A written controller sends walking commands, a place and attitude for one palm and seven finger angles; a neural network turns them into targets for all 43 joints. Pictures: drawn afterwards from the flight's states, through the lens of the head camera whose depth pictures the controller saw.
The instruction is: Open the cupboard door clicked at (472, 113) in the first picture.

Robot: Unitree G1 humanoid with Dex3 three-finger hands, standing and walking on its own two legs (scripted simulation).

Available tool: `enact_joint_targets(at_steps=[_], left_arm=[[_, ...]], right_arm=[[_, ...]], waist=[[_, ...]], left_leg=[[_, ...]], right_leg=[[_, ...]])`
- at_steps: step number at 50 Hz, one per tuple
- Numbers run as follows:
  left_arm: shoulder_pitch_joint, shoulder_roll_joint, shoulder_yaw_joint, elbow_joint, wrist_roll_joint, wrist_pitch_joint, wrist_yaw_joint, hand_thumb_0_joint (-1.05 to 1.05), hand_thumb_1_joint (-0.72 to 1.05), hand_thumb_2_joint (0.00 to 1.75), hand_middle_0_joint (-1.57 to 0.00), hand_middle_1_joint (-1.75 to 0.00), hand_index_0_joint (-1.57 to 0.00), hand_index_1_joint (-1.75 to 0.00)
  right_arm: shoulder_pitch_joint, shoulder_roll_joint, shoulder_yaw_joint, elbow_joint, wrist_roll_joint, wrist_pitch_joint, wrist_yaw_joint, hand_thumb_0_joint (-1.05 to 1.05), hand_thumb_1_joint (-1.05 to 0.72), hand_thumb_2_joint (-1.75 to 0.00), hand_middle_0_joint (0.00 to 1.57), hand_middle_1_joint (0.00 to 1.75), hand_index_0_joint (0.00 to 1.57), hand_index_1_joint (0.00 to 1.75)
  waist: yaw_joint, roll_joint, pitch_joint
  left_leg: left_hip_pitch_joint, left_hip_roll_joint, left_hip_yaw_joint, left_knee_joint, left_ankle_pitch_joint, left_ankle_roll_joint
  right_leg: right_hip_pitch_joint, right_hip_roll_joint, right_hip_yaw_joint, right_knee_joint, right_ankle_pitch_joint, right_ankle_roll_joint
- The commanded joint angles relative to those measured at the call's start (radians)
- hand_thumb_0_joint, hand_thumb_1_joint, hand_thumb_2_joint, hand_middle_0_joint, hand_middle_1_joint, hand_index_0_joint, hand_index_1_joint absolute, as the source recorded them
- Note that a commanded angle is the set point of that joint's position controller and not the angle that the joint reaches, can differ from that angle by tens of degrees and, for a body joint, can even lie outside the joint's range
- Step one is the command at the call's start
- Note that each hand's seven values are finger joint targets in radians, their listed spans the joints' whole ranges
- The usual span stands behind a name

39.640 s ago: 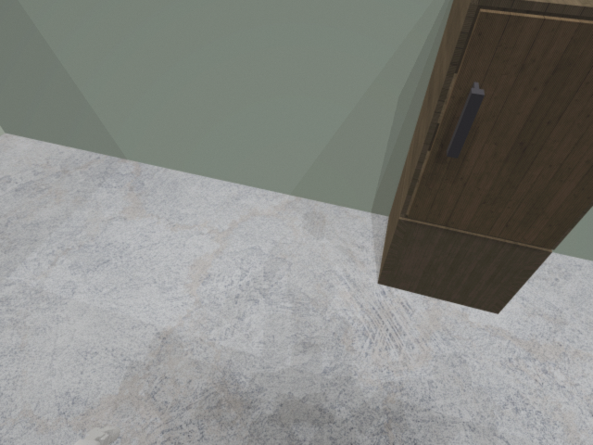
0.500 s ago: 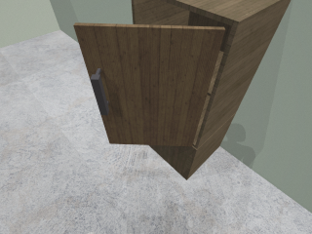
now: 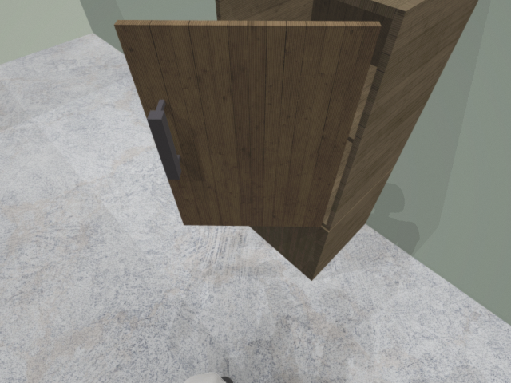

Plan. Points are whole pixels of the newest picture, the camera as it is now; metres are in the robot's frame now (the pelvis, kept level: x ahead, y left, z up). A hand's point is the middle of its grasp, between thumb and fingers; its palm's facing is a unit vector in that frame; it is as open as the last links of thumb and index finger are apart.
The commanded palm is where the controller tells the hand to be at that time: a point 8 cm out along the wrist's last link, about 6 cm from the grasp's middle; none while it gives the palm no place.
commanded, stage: come to a stop and stand still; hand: left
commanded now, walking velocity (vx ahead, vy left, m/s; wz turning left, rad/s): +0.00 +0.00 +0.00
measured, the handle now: (168, 140) +0.55 +0.23 +0.04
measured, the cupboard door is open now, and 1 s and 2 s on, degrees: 44 44 44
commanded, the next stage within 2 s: look again from close up in 0.54 s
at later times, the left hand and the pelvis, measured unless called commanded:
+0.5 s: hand out of the picture -0.04 +0.16 -0.16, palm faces +0.07 -0.98 -0.17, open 7.3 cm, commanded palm none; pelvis -0.04 -0.01 +0.02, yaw +1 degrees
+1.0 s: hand out of the picture -0.08 +0.18 -0.17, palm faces +0.07 -0.98 -0.20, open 7.4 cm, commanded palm none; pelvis -0.07 +0.01 +0.01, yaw +2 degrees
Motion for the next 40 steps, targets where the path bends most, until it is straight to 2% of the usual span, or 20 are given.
enact_joint_targets(at_steps=[1,2,3,5,8,10,11,13,14,15,16,18,24,31,32,33,34,35,36,40], left_arm=[[0.088,0.167,0.021,-0.044,0.02,-0.016,0.01,0.0,0.9,0.9,-0.2,-0.3,-0.2,-0.3],[0.009,0.169,0.017,-0.065,0.021,-0.017,0.012,0.0,0.9,0.9,-0.2,-0.3,-0.2,-0.3],[-0.037,0.143,0.018,-0.073,0.02,-0.023,0.016,0.0,0.9,0.9,-0.2,-0.3,-0.2,-0.3],[-0.071,0.116,0.011,-0.064,0.012,-0.034,0.012,0.0,0.9,0.9,-0.2,-0.3,-0.2,-0.3],[0.003,0.122,0.014,-0.036,0.015,-0.043,0.011,0.0,0.9,0.9,-0.2,-0.3,-0.2,-0.3],[0.035,0.122,0.011,-0.005,0.005,-0.042,0.008,0.0,0.9,0.9,-0.2,-0.3,-0.2,-0.3],[0.039,0.105,0.006,0.014,-0.004,-0.041,0.006,0.0,0.9,0.9,-0.2,-0.3,-0.2,-0.3],[0.081,0.049,-0.007,0.031,-0.012,-0.039,-0.001,0.0,0.9,0.9,-0.2,-0.3,-0.2,-0.3],[0.068,0.041,-0.012,0.041,-0.01,-0.038,0.0,0.0,0.9,0.9,-0.2,-0.3,-0.2,-0.3],[0.057,0.046,-0.015,0.064,-0.007,-0.04,0.001,0.0,0.9,0.9,-0.2,-0.3,-0.2,-0.3],[0.049,0.053,-0.015,0.078,-0.008,-0.039,0.002,0.0,0.9,0.9,-0.2,-0.3,-0.2,-0.3],[0.061,0.057,-0.018,0.095,-0.008,-0.042,0.002,0.0,0.9,0.9,-0.2,-0.3,-0.2,-0.3],[0.071,0.044,-0.027,0.126,-0.005,-0.046,0.004,0.0,0.9,0.9,-0.2,-0.3,-0.2,-0.3],[0.107,0.027,-0.028,0.142,-0.002,-0.05,0.008,0.0,0.9,0.9,-0.2,-0.3,-0.2,-0.3],[0.144,0.066,-0.049,0.163,0.015,-0.08,0.046,0.0,0.9,0.9,-0.2,-0.3,-0.2,-0.3],[0.147,0.099,-0.045,0.161,0.009,-0.098,0.04,0.0,0.9,0.9,-0.2,-0.3,-0.2,-0.3],[0.135,0.081,-0.042,0.143,0.005,-0.094,0.033,0.0,0.9,0.9,-0.2,-0.3,-0.2,-0.3],[0.136,0.069,-0.047,0.142,0.0,-0.091,0.031,0.0,0.9,0.9,-0.2,-0.3,-0.2,-0.3],[0.122,0.065,-0.05,0.139,-0.003,-0.088,0.027,0.0,0.9,0.9,-0.2,-0.3,-0.2,-0.3],[0.103,0.047,-0.049,0.116,0.004,-0.067,0.017,0.0,0.9,0.9,-0.2,-0.3,-0.2,-0.3]], right_arm=[[0.017,-0.067,-0.028,-0.069,0.016,0.024,0.009,0.0,-0.9,-0.9,0.2,0.3,0.2,0.3],[0.025,-0.077,-0.034,-0.064,0.015,0.029,0.017,0.0,-0.9,-0.9,0.2,0.3,0.2,0.3],[0.04,-0.066,-0.032,-0.048,0.012,0.034,0.02,0.0,-0.9,-0.9,0.2,0.3,0.2,0.3],[0.101,-0.073,-0.03,-0.004,0.011,0.027,0.02,0.0,-0.9,-0.9,0.2,0.3,0.2,0.3],[0.129,-0.046,-0.018,0.017,0.017,0.006,0.016,0.0,-0.9,-0.9,0.2,0.3,0.2,0.3],[0.165,-0.024,-0.006,0.036,0.016,-0.006,0.007,0.0,-0.9,-0.9,0.2,0.3,0.2,0.3],[0.192,-0.028,0.002,0.056,0.016,-0.015,0.002,0.0,-0.9,-0.9,0.2,0.3,0.2,0.3],[0.166,-0.087,0.002,0.06,0.008,-0.035,-0.007,0.0,-0.9,-0.9,0.2,0.3,0.2,0.3],[0.146,-0.102,0.007,0.065,0.006,-0.03,-0.006,0.0,-0.9,-0.9,0.2,0.3,0.2,0.3],[0.144,-0.079,0.016,0.084,0.007,-0.035,-0.005,0.0,-0.9,-0.9,0.2,0.3,0.2,0.3],[0.158,-0.074,0.019,0.097,0.01,-0.038,-0.005,0.0,-0.9,-0.9,0.2,0.3,0.2,0.3],[0.176,-0.073,0.021,0.113,0.014,-0.039,-0.006,0.0,-0.9,-0.9,0.2,0.3,0.2,0.3],[0.225,-0.052,0.024,0.143,0.015,-0.03,-0.005,0.0,-0.9,-0.9,0.2,0.3,0.2,0.3],[0.258,-0.038,0.025,0.155,0.013,-0.027,-0.003,0.0,-0.9,-0.9,0.2,0.3,0.2,0.3],[0.153,-0.089,0.04,0.078,0.017,-0.057,0.009,0.0,-0.9,-0.9,0.2,0.3,0.2,0.3],[0.162,-0.055,0.049,0.049,0.02,-0.063,0.011,0.0,-0.9,-0.9,0.2,0.3,0.2,0.3],[0.258,-0.023,0.042,0.067,0.017,-0.072,0.006,0.0,-0.9,-0.9,0.2,0.3,0.2,0.3],[0.273,-0.037,0.043,0.075,0.016,-0.076,0.002,0.0,-0.9,-0.9,0.2,0.3,0.2,0.3],[0.269,-0.055,0.042,0.075,0.019,-0.071,0.0,0.0,-0.9,-0.9,0.2,0.3,0.2,0.3],[0.24,-0.077,0.034,0.044,0.013,-0.054,0.004,0.0,-0.9,-0.9,0.2,0.3,0.2,0.3]], waist=[[0.013,-0.284,0.008],[-0.013,-0.189,0.025],[-0.036,-0.202,0.04],[-0.057,-0.188,0.047],[-0.023,-0.127,-0.027],[-0.022,-0.099,-0.068],[-0.026,-0.043,-0.072],[0.02,0.102,-0.06],[0.024,0.061,-0.041],[0.018,0.061,-0.035],[0.015,0.093,-0.043],[0.017,0.076,-0.045],[-0.005,-0.039,0.012],[-0.014,-0.034,0.046],[0.017,0.023,0.06],[-0.018,0.011,0.013],[-0.04,0.041,-0.085],[-0.03,0.026,-0.159],[-0.035,-0.016,-0.17],[-0.028,-0.029,0.028]], left_leg=[[-0.071,-0.026,-0.078,0.246,-0.355,-0.042],[-0.018,-0.02,-0.13,0.371,-0.335,-0.033],[-0.024,-0.022,-0.148,0.419,-0.289,-0.024],[-0.027,-0.018,-0.132,0.458,-0.231,-0.027],[0.003,-0.025,-0.088,0.222,-0.281,-0.04],[0.12,-0.027,-0.082,-0.03,-0.167,-0.044],[0.205,-0.014,-0.118,-0.135,-0.048,-0.037],[0.149,0.128,-0.279,-0.209,0.069,0.026],[0.072,0.13,-0.26,-0.213,-0.016,0.028],[0.067,0.094,-0.255,-0.228,-0.012,0.02],[0.078,0.087,-0.244,-0.239,0.001,0.015],[0.081,0.08,-0.229,-0.253,-0.042,0.011],[0.105,0.047,-0.194,-0.262,-0.151,-0.002],[0.106,0.033,-0.184,-0.264,-0.204,0.001],[0.066,0.04,-0.138,-0.051,-0.006,-0.026],[0.104,0.011,-0.146,-0.068,0.006,-0.03],[0.146,0.008,-0.161,-0.102,-0.031,-0.019],[0.164,0.028,-0.179,-0.084,0.033,-0.011],[0.165,0.037,-0.192,-0.094,0.025,-0.004],[0.024,0.031,-0.226,-0.185,-0.228,0.007]], right_leg=[[-0.12,-0.321,0.368,-0.466,-0.081,-0.174],[-0.232,-0.313,0.319,-0.476,-0.178,-0.204],[-0.255,-0.254,0.288,-0.476,-0.152,-0.178],[-0.186,-0.194,0.182,-0.413,0.027,-0.161],[0.016,-0.187,0.139,-0.309,0.287,-0.176],[0.04,-0.173,0.148,-0.235,0.31,-0.145],[0.002,-0.144,0.134,-0.205,0.267,-0.108],[0.03,-0.054,0.075,-0.198,0.18,-0.032],[0.086,-0.052,0.071,-0.231,0.166,-0.022],[0.104,-0.056,0.069,-0.224,0.216,-0.022],[0.126,-0.06,0.063,-0.215,0.236,-0.021],[0.15,-0.062,0.062,-0.238,0.235,-0.02],[0.074,-0.076,0.08,-0.303,0.146,-0.021],[0.006,-0.076,0.094,-0.317,0.074,-0.02],[-0.005,-0.112,0.09,-0.245,0.358,-0.032],[0.016,-0.149,0.1,-0.23,0.576,-0.049],[0.067,-0.143,0.098,-0.185,0.479,-0.062],[0.09,-0.125,0.087,-0.179,0.38,-0.062],[0.087,-0.11,0.08,-0.189,0.275,-0.056],[-0.031,-0.078,0.078,-0.22,0.017,-0.047]])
